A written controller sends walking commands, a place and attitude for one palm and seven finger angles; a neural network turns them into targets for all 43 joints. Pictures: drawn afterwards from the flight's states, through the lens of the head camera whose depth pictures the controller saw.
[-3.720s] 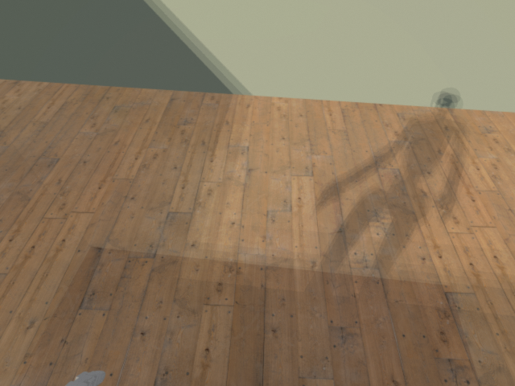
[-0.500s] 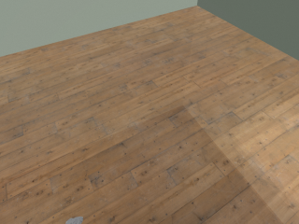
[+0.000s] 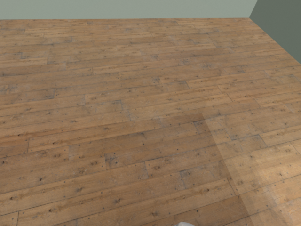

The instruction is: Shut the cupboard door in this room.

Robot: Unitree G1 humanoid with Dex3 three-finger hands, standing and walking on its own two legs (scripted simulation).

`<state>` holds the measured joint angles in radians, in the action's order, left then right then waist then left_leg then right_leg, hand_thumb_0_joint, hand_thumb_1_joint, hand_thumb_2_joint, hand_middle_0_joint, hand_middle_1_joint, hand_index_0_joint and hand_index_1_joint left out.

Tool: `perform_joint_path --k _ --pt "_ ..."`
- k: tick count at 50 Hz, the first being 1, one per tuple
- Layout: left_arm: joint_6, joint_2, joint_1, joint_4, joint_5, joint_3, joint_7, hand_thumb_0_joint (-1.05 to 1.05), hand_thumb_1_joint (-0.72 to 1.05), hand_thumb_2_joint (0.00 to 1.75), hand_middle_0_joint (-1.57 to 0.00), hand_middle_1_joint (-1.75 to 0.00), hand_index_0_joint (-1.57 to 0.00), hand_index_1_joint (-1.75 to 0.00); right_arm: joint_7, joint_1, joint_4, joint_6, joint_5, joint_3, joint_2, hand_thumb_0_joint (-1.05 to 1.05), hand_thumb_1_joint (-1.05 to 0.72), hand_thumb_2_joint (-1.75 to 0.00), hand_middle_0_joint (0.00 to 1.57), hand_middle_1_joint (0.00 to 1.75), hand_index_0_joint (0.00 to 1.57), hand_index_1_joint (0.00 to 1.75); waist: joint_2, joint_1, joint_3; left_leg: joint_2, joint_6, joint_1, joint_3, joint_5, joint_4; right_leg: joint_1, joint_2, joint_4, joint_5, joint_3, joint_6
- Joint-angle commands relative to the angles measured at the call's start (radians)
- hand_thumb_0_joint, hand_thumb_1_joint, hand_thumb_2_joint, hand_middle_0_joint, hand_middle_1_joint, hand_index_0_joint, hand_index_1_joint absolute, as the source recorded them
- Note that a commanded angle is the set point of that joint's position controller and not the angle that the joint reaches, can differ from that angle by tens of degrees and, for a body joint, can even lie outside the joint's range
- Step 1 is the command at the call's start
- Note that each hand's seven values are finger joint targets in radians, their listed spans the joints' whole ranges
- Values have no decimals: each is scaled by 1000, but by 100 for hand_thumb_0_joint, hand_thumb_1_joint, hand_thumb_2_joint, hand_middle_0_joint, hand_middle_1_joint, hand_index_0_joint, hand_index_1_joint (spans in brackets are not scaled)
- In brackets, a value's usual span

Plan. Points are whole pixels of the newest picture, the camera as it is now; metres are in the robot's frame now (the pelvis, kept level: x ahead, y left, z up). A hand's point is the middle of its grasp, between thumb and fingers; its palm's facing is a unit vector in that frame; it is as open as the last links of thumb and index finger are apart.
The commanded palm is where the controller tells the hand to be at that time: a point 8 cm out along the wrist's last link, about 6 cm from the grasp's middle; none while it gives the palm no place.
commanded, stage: turn or walk to find it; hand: left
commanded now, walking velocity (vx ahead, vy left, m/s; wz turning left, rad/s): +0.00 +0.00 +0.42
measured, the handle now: out of the picture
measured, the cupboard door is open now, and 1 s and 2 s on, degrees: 84 84 84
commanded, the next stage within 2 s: none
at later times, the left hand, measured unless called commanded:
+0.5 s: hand out of the picture +0.03 +0.17 -0.14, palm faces +0.22 -0.94 -0.27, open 7.4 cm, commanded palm none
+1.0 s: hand out of the picture -0.10 +0.22 -0.16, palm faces +0.45 -0.86 -0.25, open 7.4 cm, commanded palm none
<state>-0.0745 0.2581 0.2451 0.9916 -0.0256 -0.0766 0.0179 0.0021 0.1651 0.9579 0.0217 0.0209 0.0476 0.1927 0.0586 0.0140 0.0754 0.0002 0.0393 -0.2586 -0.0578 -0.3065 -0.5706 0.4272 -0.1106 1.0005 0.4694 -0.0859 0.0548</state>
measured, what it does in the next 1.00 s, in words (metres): steps on the spot, turning left: right foot, then left foot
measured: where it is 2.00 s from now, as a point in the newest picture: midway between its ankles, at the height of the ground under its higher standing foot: outside the picture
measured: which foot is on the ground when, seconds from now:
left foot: down 0.00-0.34, up 0.36-0.74, down 0.76-1.00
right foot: up 0.00-0.32, down 0.34-0.76, up 0.78-1.00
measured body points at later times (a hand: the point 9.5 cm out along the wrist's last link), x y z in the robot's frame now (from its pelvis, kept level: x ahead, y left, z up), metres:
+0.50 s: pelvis -0.02 -0.04 +0.01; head +0.00 -0.06 +0.46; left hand +0.02 +0.22 -0.12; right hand +0.07 -0.29 -0.16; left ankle -0.06 +0.09 -0.65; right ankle +0.00 -0.14 -0.73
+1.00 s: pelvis -0.05 +0.00 +0.01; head -0.03 +0.03 +0.46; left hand -0.12 +0.27 -0.14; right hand +0.13 -0.18 -0.13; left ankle -0.09 +0.10 -0.73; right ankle -0.01 -0.14 -0.67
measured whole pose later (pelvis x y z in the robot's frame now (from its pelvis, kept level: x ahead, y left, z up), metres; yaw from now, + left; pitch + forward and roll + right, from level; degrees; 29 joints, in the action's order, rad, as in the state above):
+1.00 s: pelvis -0.05 +0.00 +0.01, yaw +25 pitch +0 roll -1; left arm -0.06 0.26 0.21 0.97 -0.02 -0.07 0.01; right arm 0.01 0.16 0.95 0.02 0.02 0.04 0.19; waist 0.03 0.01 0.07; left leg 0.02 0.04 -0.24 -0.01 -0.24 -0.48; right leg 0.44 -0.08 1.00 0.43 -0.04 0.08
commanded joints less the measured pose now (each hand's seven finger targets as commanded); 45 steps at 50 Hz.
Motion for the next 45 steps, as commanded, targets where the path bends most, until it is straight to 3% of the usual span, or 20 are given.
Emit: perform_joint_path --k 1,8,13,15,16,17,18,19,20,21,23,32,34,36,37,38,39,41,42,45 --pt "39 58 -22 -88 7 -5 -6 0 90 90 -20 -30 -20 -30 21 34 -53 -21 -4 37 196 0 -90 -90 20 30 20 30 -187 -21 -95 -232 113 132 249 479 251 103 2 95 -71 61 23" --pt "39 37 -80 -128 13 4 1 0 90 90 -20 -30 -20 -30 17 76 -47 -9 2 52 205 0 -90 -90 20 30 20 30 -181 -51 -98 -234 143 150 333 441 238 45 40 -116 -24 60 29" --pt "52 31 -31 -132 18 6 7 0 90 90 -20 -30 -20 -30 10 51 -61 -1 6 60 207 0 -90 -90 20 30 20 30 -197 -27 -120 -197 124 74 380 463 190 -119 86 -357 -83 44 8" --pt "65 49 23 -123 18 0 12 0 90 90 -20 -30 -20 -30 6 38 -71 -1 -3 59 192 0 -90 -90 20 30 20 30 -171 6 -143 -151 74 -19 362 390 125 -282 72 -573 -245 45 2" --pt "74 97 46 -118 10 -8 18 0 90 90 -20 -30 -20 -30 0 42 -77 -2 -11 56 154 0 -90 -90 20 30 20 30 -63 16 -154 -90 20 -139 304 234 28 -406 -35 -669 -272 144 -25" --pt "81 179 59 -120 -3 -24 24 0 90 90 -20 -30 -20 -30 -6 49 -101 -3 -14 43 90 0 -90 -90 20 30 20 30 195 21 -134 56 -52 -313 129 -100 -162 -460 -277 -725 -328 378 -120" --pt "78 192 41 -139 3 -25 21 0 90 90 -20 -30 -20 -30 -3 38 -103 13 0 58 136 0 -90 -90 20 30 20 30 216 30 -118 46 -61 -295 128 -249 -366 -317 -366 -760 -293 410 -201" --pt "72 166 -7 -150 4 -27 26 0 90 90 -20 -30 -20 -30 -5 18 -101 29 3 65 147 0 -90 -90 20 30 20 30 197 16 -67 21 -57 -284 150 -228 -499 -213 -340 -783 -206 400 -217" --pt "72 135 -51 -157 5 -15 23 0 90 90 -20 -30 -20 -30 -12 17 -78 34 3 65 141 0 -90 -90 20 30 20 30 108 -6 -13 2 -59 -290 145 -162 -584 -165 -276 -777 -190 321 -199" --pt "75 108 -92 -163 4 -3 19 0 90 90 -20 -30 -20 -30 -19 43 -60 37 5 63 130 0 -90 -90 20 30 20 30 79 -35 11 -8 -68 -291 126 -101 -622 -154 -221 -751 -230 223 -173" --pt "83 91 -86 -164 3 1 18 0 90 90 -20 -30 -20 -30 -23 79 -40 37 4 57 118 0 -90 -90 20 30 20 30 101 -36 -22 -17 -89 -290 95 -54 -628 -205 -186 -722 -318 135 -158" --pt "76 160 51 -97 -9 -20 15 0 90 90 -20 -30 -20 -30 -19 -41 -63 23 -11 30 93 0 -90 -90 20 30 20 30 146 39 -77 -23 -97 -162 -9 -164 -238 -330 -240 -616 -630 76 -196" --pt "71 167 31 -89 -8 -23 14 0 90 90 -20 -30 -20 -30 -15 -4 -56 17 -15 28 95 0 -90 -90 20 30 20 30 153 15 -94 -16 -88 -89 -31 -128 -119 -314 -244 -569 -639 55 -176" --pt "62 160 10 -90 2 -24 11 0 90 90 -20 -30 -20 -30 -14 65 -40 5 -11 30 116 0 -90 -90 20 30 20 30 99 -27 -129 -18 -73 67 -33 63 107 -248 -206 -461 -560 -16 -103" --pt "54 124 27 -102 12 -18 8 0 90 90 -20 -30 -20 -30 -14 94 -36 -6 -6 44 181 0 -90 -90 20 30 20 30 -65 -41 -162 -122 -33 209 95 201 193 -108 -147 -318 -390 -63 -47" --pt "50 56 16 -140 16 -2 0 0 90 90 -20 -30 -20 -30 -10 127 -45 -10 0 65 280 0 -90 -90 20 30 20 30 -350 -58 -141 -368 88 271 406 491 236 128 -20 -122 87 -99 25" --pt "38 62 -56 -159 4 8 5 0 90 90 -20 -30 -20 -30 -4 159 -30 -3 -1 70 302 0 -90 -90 20 30 20 30 -297 -90 -130 -419 158 175 420 433 259 106 -13 20 175 -9 14" --pt "35 66 -98 -139 7 -3 2 0 90 90 -20 -30 -20 -30 15 93 -35 -9 2 54 243 0 -90 -90 20 30 20 30 -277 -67 -71 -324 146 102 365 383 260 140 -14 116 61 64 9" --pt "38 64 -65 -119 7 -4 -4 0 90 90 -20 -30 -20 -30 17 34 -48 -11 2 44 217 0 -90 -90 20 30 20 30 -247 -34 -66 -277 127 100 300 406 250 129 -13 119 -7 66 13" --pt "41 61 -30 -96 9 -2 -9 0 90 90 -20 -30 -20 -30 20 26 -58 -20 -3 37 203 0 -90 -90 20 30 20 30 -203 -24 -106 -228 116 145 239 522 231 89 7 70 -51 56 24"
